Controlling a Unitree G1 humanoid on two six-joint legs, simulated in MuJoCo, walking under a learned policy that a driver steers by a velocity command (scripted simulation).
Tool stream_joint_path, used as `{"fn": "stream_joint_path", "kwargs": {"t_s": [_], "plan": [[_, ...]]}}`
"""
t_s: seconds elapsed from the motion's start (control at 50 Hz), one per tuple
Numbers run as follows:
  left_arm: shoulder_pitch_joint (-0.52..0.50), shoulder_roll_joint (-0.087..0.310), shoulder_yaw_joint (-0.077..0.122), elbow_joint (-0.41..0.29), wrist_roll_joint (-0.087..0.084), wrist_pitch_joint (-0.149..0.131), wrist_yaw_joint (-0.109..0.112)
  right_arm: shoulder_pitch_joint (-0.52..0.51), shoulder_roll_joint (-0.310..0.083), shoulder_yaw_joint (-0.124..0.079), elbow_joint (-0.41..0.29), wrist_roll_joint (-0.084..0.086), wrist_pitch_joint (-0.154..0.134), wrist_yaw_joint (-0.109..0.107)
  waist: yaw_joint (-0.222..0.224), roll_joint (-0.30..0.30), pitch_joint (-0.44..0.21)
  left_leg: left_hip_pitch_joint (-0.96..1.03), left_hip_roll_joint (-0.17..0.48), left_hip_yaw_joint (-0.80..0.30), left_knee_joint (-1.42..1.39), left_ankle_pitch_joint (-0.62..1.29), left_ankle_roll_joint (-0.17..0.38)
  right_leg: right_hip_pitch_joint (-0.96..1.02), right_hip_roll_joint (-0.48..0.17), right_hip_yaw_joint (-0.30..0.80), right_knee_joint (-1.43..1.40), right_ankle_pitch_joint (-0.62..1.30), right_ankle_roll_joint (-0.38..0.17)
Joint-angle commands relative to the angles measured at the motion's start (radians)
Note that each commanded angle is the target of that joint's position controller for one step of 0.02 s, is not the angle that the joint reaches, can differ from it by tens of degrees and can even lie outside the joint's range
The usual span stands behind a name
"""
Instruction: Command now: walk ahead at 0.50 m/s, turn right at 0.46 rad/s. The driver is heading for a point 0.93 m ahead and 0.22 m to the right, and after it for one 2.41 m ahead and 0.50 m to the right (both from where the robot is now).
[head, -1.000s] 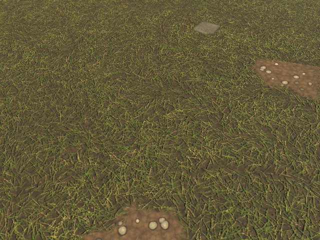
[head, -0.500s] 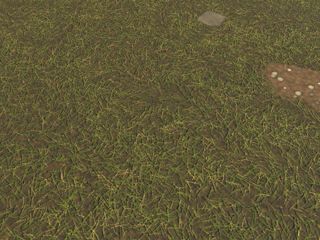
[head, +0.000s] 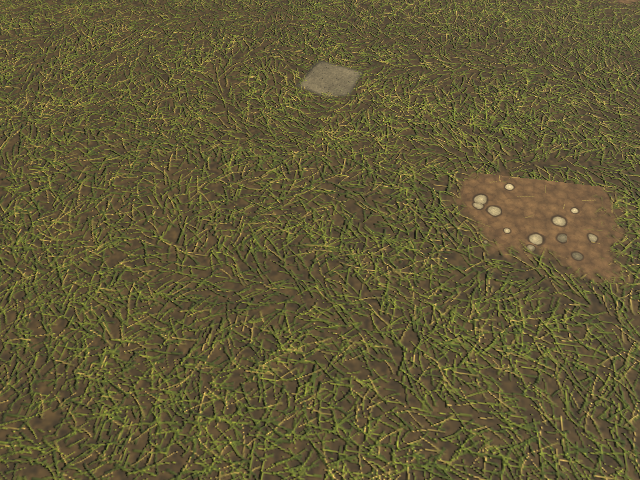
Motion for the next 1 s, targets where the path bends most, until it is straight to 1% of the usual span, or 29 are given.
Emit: {"fn": "stream_joint_path", "kwargs": {"t_s": [0.02, 0.04, 0.06, 0.08, 0.1, 0.12, 0.14, 0.16, 0.2, 0.22, 0.32, 0.42, 0.46, 0.48, 0.5, 0.52, 0.54, 0.56, 0.58, 0.6, 0.62, 0.64, 0.66, 0.72, 0.76, 0.82, 0.9, 0.96, 1.0], "plan": [[0.425, 0.249, 0.089, 0.057, 0.022, -0.003, 0.022, -0.017, -0.128, -0.026, -0.107, 0.016, -0.005, 0.01, 0.201, -0.058, -0.26, -0.424, 0.146, -0.002, 0.83, 0.55, 0.014, 0.6, -0.26, 0.42, -0.078, -0.06, -0.175], [0.388, 0.279, 0.096, 0.05, 0.003, 0.011, 0.013, -0.021, -0.12, -0.032, -0.157, 0.024, -0.012, 0.025, 0.142, -0.163, -0.319, -0.738, -0.042, -0.165, 1.078, -0.055, -0.007, 0.746, -0.422, 0.892, -0.213, 0.003, -0.314], [0.325, 0.25, 0.089, 0.048, -0.02, 0.016, 0.012, -0.122, -0.149, -0.036, -0.184, 0.007, -0.021, 0.031, 0.121, -0.028, -0.189, -0.847, 0.05, -0.269, 1.044, 0.054, 0.01, 0.652, -0.379, 0.757, -0.252, -0.056, -0.267], [0.269, 0.2, 0.077, 0.037, -0.021, 0.015, 0.012, -0.167, -0.154, -0.037, -0.206, 0.013, -0.032, 0.036, 0.095, 0.014, -0.095, -0.836, 0.083, -0.26, 0.968, 0.139, 0.007, 0.52, -0.35, 0.653, -0.289, -0.018, -0.22], [0.233, 0.157, 0.065, 0.031, -0.017, 0.011, 0.015, -0.168, -0.144, -0.039, -0.202, 0.01, -0.031, 0.035, 0.049, 0.075, -0.038, -0.782, 0.112, -0.257, 0.881, 0.173, -0.002, 0.407, -0.302, 0.569, -0.312, 0.079, -0.172], [0.223, 0.136, 0.056, 0.03, -0.023, 0.004, 0.023, -0.163, -0.136, -0.039, -0.208, -0.008, -0.014, 0.035, 0.019, 0.076, -0.021, -0.729, 0.128, -0.257, 0.821, 0.177, -0.022, 0.331, -0.255, 0.499, -0.318, 0.166, -0.143], [0.226, 0.134, 0.051, 0.029, -0.026, -0.005, 0.027, -0.145, -0.118, -0.036, -0.209, -0.021, 0.007, 0.039, 0.001, 0.049, -0.031, -0.685, 0.136, -0.255, 0.775, 0.179, -0.039, 0.292, -0.224, 0.451, -0.322, 0.215, -0.128], [0.248, 0.146, 0.052, 0.033, -0.029, -0.015, 0.029, -0.15, -0.113, -0.036, -0.217, -0.027, 0.023, 0.043, -0.003, 0.034, -0.036, -0.675, 0.134, -0.243, 0.744, 0.177, -0.055, 0.278, -0.206, 0.429, -0.321, 0.277, -0.125], [0.289, 0.185, 0.059, 0.036, -0.032, -0.025, 0.03, -0.202, -0.112, -0.036, -0.247, -0.029, 0.044, 0.048, 0.0, 0.006, -0.033, -0.697, 0.134, -0.219, 0.67, 0.221, -0.08, 0.258, -0.174, 0.394, -0.325, 0.341, -0.114], [0.31, 0.194, 0.06, 0.035, -0.033, -0.024, 0.03, -0.251, -0.116, -0.036, -0.269, -0.028, 0.048, 0.05, 0.013, -0.01, -0.025, -0.721, 0.134, -0.209, 0.625, 0.26, -0.09, 0.258, -0.162, 0.389, -0.329, 0.352, -0.101], [0.426, 0.197, 0.059, 0.03, -0.029, -0.011, 0.03, -0.47, -0.131, -0.031, -0.361, -0.019, 0.055, 0.06, 0.096, -0.059, -0.023, -0.814, 0.105, -0.199, 0.409, 0.422, -0.101, 0.373, -0.141, 0.418, -0.302, 0.398, -0.034], [0.48, 0.217, 0.062, 0.012, -0.015, -0.006, 0.042, -0.615, -0.141, -0.015, -0.434, -0.008, 0.041, 0.066, 0.138, -0.076, -0.016, -0.819, 0.056, -0.207, 0.232, 0.429, -0.078, 0.499, -0.169, 0.481, -0.244, 0.442, -0.047], [0.452, 0.234, 0.067, -0.004, -0.012, -0.007, 0.05, -0.593, -0.162, -0.017, -0.445, -0.003, 0.031, 0.064, 0.11, -0.086, -0.02, -0.726, 0.044, -0.226, 0.15, 0.41, -0.056, 0.501, -0.185, 0.507, -0.209, 0.471, -0.027], [0.412, 0.247, 0.07, -0.018, -0.011, -0.009, 0.051, -0.531, -0.178, -0.021, -0.433, 0.0, 0.026, 0.06, 0.072, -0.091, -0.034, -0.613, 0.027, -0.226, 0.105, 0.38, -0.041, 0.464, -0.179, 0.501, -0.173, 0.525, -0.004], [0.378, 0.261, 0.073, -0.031, -0.011, -0.014, 0.047, -0.431, -0.205, -0.032, -0.404, 0.002, 0.02, 0.052, 0.028, -0.089, -0.078, -0.459, -0.002, -0.217, 0.083, 0.345, -0.024, 0.427, -0.16, 0.494, -0.088, 0.629, 0.019], [0.354, 0.267, 0.074, -0.039, -0.017, -0.021, 0.037, -0.286, -0.232, -0.044, -0.365, 0.002, 0.009, 0.04, -0.043, -0.049, -0.156, -0.264, 0.005, -0.214, 0.024, 0.386, -0.001, 0.381, -0.111, 0.459, 0.081, 0.644, 0.042], [0.355, 0.221, 0.062, -0.066, -0.029, -0.03, 0.025, -0.138, -0.29, -0.059, -0.353, -0.021, -0.001, 0.022, -0.096, 0.02, -0.286, -0.022, 0.174, -0.373, 0.012, 0.253, 0.039, 0.248, -0.052, 0.423, 0.323, 0.403, 0.059], [0.479, 0.103, 0.04, -0.093, -0.068, -0.025, 0.029, -0.104, -0.382, -0.079, -0.364, -0.05, 0.008, 0.017, -0.032, 0.257, -0.421, 0.244, 0.48, -0.799, -0.03, 0.253, 0.146, -0.054, 0.1, 0.297, 0.628, -0.376, 0.092], [0.494, 0.199, 0.049, -0.085, -0.034, -0.011, 0.037, -0.147, -0.335, -0.08, -0.368, -0.028, 0.025, 0.025, -0.003, 0.22, -0.409, 0.165, 0.494, -0.996, -0.105, 0.107, 0.188, -0.161, 0.041, 0.275, 0.753, -0.418, 0.082], [0.425, 0.213, 0.054, -0.077, -0.015, 0.0, 0.034, -0.226, -0.238, -0.058, -0.383, -0.019, 0.029, 0.027, 0.014, 0.092, -0.23, -0.001, 0.444, -0.836, -0.14, 0.044, 0.164, -0.185, -0.016, 0.263, 0.765, -0.313, 0.087], [0.364, 0.199, 0.05, -0.085, -0.009, 0.004, 0.024, -0.269, -0.18, -0.043, -0.381, -0.016, 0.027, 0.031, 0.018, 0.024, -0.131, -0.125, 0.382, -0.676, -0.168, 0.113, 0.136, -0.171, -0.05, 0.248, 0.717, -0.242, 0.095], [0.343, 0.183, 0.05, -0.092, -0.004, 0.011, 0.014, -0.269, -0.169, -0.038, -0.371, -0.018, 0.023, 0.031, 0.029, 0.055, -0.09, -0.192, 0.337, -0.563, -0.193, 0.205, 0.109, -0.148, -0.074, 0.24, 0.679, -0.218, 0.102], [0.341, 0.176, 0.049, -0.097, 0.007, 0.024, 0.003, -0.253, -0.167, -0.036, -0.354, -0.013, 0.017, 0.03, 0.042, 0.094, -0.067, -0.246, 0.305, -0.479, -0.215, 0.275, 0.094, -0.123, -0.091, 0.232, 0.656, -0.208, 0.109], [0.305, 0.155, 0.044, -0.124, 0.007, 0.049, -0.016, -0.203, -0.179, -0.042, -0.325, 0.004, -0.012, 0.041, 0.054, 0.109, -0.068, -0.257, 0.298, -0.356, -0.245, 0.452, 0.099, -0.143, -0.105, 0.212, 0.638, -0.165, 0.116], [0.236, 0.151, 0.041, -0.154, 0.009, 0.054, -0.027, -0.183, -0.188, -0.047, -0.315, 0.007, -0.019, 0.043, 0.049, 0.101, -0.056, -0.237, 0.304, -0.296, -0.269, 0.48, 0.108, -0.212, -0.121, 0.206, 0.615, -0.106, 0.123], [0.133, 0.135, 0.031, -0.193, 0.007, 0.05, -0.036, -0.132, -0.183, -0.046, -0.29, 0.0, -0.017, 0.047, 0.03, 0.088, -0.029, -0.222, 0.283, -0.215, -0.284, 0.522, 0.111, -0.262, -0.12, 0.2, 0.495, -0.011, 0.134], [0.014, 0.106, 0.007, -0.225, 0.007, 0.037, -0.045, -0.099, -0.2, -0.046, -0.266, 0.003, -0.014, 0.051, 0.006, 0.095, -0.003, -0.238, 0.258, -0.118, -0.289, 0.566, 0.094, -0.152, -0.099, 0.127, 0.216, 0.089, 0.127], [-0.055, 0.117, 0.002, -0.25, 0.011, 0.032, -0.044, -0.038, -0.225, -0.05, -0.232, 0.004, 0.0, 0.048, -0.014, 0.097, 0.013, -0.162, 0.292, -0.116, -0.267, 0.626, 0.093, -0.108, -0.087, 0.082, 0.103, 0.022, 0.105], [-0.052, 0.128, 0.004, -0.252, 0.018, 0.025, -0.035, -0.013, -0.242, -0.052, -0.209, 0.005, 0.015, 0.044, -0.007, 0.103, 0.005, -0.089, 0.31, -0.111, -0.198, 0.779, 0.09, -0.066, -0.064, 0.059, 0.046, -0.067, 0.076]]}}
